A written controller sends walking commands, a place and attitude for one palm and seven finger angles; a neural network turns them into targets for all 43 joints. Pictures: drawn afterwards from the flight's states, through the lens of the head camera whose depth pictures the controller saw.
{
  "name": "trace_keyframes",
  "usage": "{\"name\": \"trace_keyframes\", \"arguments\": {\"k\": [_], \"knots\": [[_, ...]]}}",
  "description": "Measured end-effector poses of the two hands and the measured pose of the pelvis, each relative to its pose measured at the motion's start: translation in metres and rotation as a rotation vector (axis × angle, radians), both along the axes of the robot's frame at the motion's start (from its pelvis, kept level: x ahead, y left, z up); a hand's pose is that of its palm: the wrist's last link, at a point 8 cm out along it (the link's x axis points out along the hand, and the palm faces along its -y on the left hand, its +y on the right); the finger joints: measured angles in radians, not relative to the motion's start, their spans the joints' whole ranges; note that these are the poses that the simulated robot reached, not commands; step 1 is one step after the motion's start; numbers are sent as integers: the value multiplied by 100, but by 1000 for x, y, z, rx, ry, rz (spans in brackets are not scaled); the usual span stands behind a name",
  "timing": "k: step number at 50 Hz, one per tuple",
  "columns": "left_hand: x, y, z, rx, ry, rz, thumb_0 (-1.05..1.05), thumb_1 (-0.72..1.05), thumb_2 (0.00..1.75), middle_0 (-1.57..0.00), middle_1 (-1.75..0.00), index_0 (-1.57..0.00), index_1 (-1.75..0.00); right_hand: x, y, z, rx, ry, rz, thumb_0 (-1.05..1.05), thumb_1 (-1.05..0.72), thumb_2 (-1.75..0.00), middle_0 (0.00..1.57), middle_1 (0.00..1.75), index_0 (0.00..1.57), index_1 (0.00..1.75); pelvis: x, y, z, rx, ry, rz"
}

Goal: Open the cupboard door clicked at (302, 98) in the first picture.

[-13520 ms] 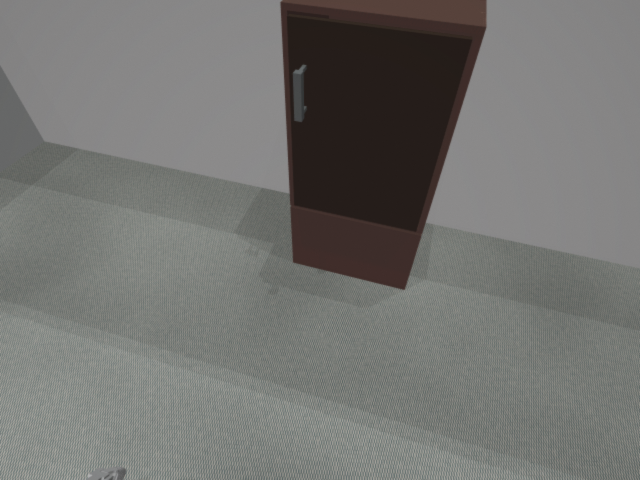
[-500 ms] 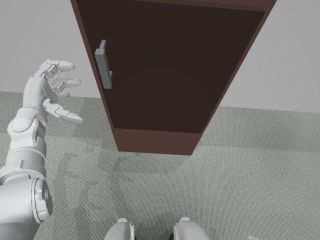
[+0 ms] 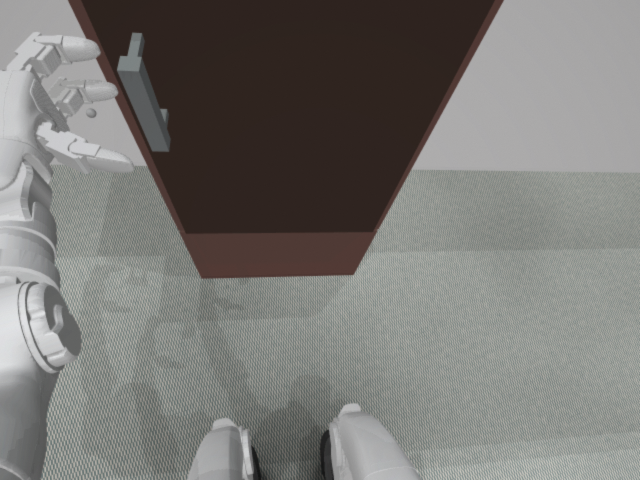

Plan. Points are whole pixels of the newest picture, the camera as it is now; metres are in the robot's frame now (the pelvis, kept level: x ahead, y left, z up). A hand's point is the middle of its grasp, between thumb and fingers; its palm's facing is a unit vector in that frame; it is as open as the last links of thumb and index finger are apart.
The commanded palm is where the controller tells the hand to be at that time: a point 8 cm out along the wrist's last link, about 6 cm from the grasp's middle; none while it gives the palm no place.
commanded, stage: move the hooked fingers beside the handle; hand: left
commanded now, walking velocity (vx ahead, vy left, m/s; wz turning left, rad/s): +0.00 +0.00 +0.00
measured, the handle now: (149, 96) +0.57 +0.15 +0.08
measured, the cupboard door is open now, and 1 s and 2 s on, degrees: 0 0 0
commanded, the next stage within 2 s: slide the fingers in behind the handle in 0.72 s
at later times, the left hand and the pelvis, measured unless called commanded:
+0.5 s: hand (89, 126) +0.51 +0.21 +0.08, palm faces -0.07 -1.00 +0.00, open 13.9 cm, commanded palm +0.50 +0.25 +0.08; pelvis +0.02 +0.01 +0.01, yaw +0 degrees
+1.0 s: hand (107, 122) +0.52 +0.19 +0.08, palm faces -0.06 -1.00 -0.01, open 13.9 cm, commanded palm +0.50 +0.23 +0.08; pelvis +0.01 +0.00 +0.00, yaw +0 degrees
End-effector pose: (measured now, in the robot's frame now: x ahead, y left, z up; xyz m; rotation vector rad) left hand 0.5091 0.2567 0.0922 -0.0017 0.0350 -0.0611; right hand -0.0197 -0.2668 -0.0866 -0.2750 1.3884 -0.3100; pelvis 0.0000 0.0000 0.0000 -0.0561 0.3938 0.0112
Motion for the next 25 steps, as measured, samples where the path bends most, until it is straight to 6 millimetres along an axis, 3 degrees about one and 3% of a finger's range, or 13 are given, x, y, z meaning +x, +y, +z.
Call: {"name": "trace_keyframes", "arguments": {"k": [10, 16, 25], "knots": [[-1, 9, -11, 8, 30, 10, -1, -49, 30, -30, -120, -30, -120, -3, 15, 3, 41, 41, -33, 0, -91, -89, 20, 30, 20, 30, 10, 5, 5, 1, 3, -17], [-9, 13, -5, 10, -1, 9, -1, -49, 30, -30, -120, -30, -120, 13, 16, 4, 45, 27, -14, 0, -91, -89, 20, 30, 20, 30, 15, 7, 9, -4, -9, -6], [-12, 4, -8, -1, 8, -5, -1, -50, 30, -30, -120, -30, -120, 44, 11, 4, 25, -47, 31, 0, -91, -89, 20, 30, 20, 30, 16, 9, 8, -5, -21, 6]]}}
